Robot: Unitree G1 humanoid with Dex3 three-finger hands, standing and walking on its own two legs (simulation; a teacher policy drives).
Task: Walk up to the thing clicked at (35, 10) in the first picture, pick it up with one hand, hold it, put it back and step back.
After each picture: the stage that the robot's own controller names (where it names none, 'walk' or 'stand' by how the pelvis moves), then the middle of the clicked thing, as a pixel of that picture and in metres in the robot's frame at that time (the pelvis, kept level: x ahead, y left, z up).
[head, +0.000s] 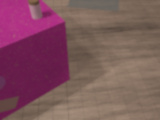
stand; (35, 8) +0.95 +0.28 -0.05
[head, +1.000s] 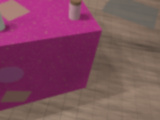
walk; (75, 8) +0.87 +0.03 -0.03
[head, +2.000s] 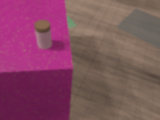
walk; (43, 34) +0.60 +0.17 +0.00
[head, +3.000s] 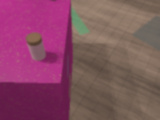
stand; (36, 47) +0.56 +0.22 -0.02
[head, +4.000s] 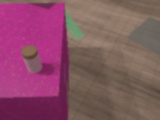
stand; (32, 59) +0.52 +0.22 -0.05
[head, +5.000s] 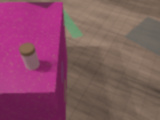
stand; (29, 56) +0.54 +0.24 -0.06
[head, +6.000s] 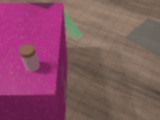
stand; (29, 58) +0.53 +0.24 -0.06
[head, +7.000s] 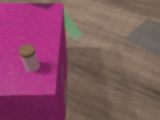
stand; (29, 58) +0.53 +0.24 -0.06
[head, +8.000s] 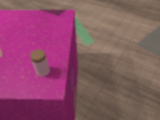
rise first; (40, 63) +0.52 +0.22 -0.05
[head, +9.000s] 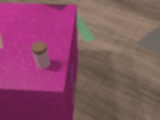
go down; (41, 55) +0.55 +0.21 -0.04
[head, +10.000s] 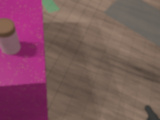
go down; (7, 37) +0.52 +0.21 +0.01
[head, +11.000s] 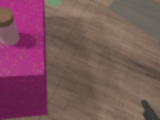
close in; (5, 27) +0.54 +0.21 +0.02
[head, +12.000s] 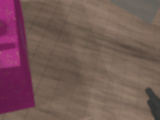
close; out of the picture +0.56 +0.23 +0.06
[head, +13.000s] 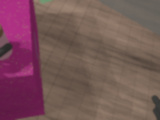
lift; out of the picture +0.47 +0.20 +0.05
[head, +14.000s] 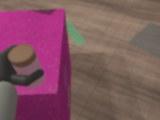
lift; (28, 67) +0.33 +0.15 +0.16
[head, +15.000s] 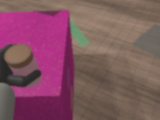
hold; (25, 67) +0.32 +0.16 +0.17
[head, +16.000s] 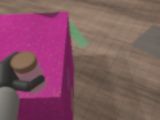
hold; (30, 73) +0.32 +0.16 +0.14
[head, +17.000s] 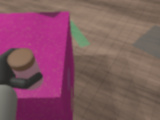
crouch; (27, 70) +0.32 +0.16 +0.15
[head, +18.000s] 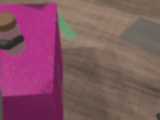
crouch; (9, 34) +0.44 +0.20 +0.17
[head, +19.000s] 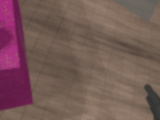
lower; out of the picture +0.52 +0.22 +0.04
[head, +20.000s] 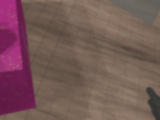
lower; out of the picture +0.52 +0.22 +0.05
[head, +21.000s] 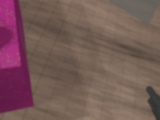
lower; out of the picture +0.53 +0.22 +0.05
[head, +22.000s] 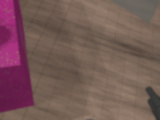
lower; out of the picture +0.53 +0.22 +0.06
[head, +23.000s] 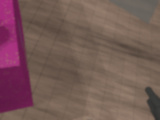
rest; out of the picture +0.53 +0.23 +0.06
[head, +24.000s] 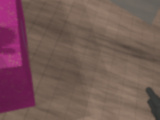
withdraw; out of the picture +0.53 +0.22 +0.05
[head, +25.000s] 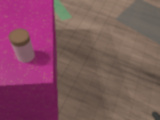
sink last; (22, 46) +0.50 +0.20 +0.01
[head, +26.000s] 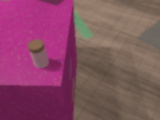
stand; (38, 54) +0.53 +0.21 +0.00
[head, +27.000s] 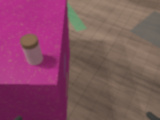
stand; (32, 50) +0.51 +0.21 +0.01
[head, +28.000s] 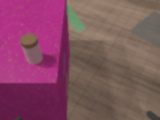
stand; (31, 49) +0.52 +0.21 +0.01
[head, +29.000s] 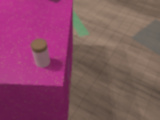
stand; (40, 53) +0.52 +0.19 -0.03
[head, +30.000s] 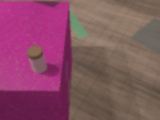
stand; (37, 59) +0.52 +0.21 -0.05
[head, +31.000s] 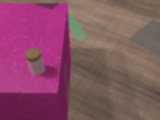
stand; (35, 61) +0.51 +0.21 -0.05
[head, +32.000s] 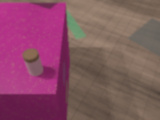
stand; (33, 62) +0.50 +0.22 -0.06
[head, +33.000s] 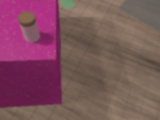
walk; (29, 27) +0.59 +0.21 -0.04
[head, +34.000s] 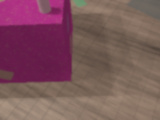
walk; (43, 1) +0.88 +0.24 -0.03
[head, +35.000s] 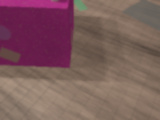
stand; out of the picture +1.17 +0.18 -0.04
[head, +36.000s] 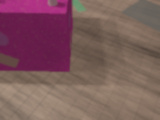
stand; out of the picture +1.12 +0.19 -0.06
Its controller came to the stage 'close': yes
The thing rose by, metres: 0.22
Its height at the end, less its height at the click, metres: +0.00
